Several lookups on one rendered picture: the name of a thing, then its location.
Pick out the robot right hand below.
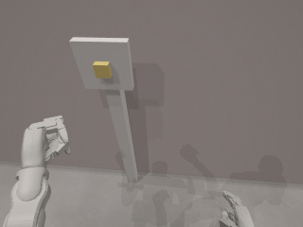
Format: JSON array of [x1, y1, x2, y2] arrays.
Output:
[[219, 190, 256, 227]]

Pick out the panel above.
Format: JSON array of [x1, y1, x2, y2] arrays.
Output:
[[69, 37, 138, 183]]

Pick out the left robot forearm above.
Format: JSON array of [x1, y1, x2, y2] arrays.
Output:
[[2, 166, 51, 227]]

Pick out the button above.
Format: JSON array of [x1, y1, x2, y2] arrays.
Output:
[[93, 61, 112, 79]]

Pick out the robot left hand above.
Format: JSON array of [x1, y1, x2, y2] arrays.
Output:
[[21, 115, 71, 169]]

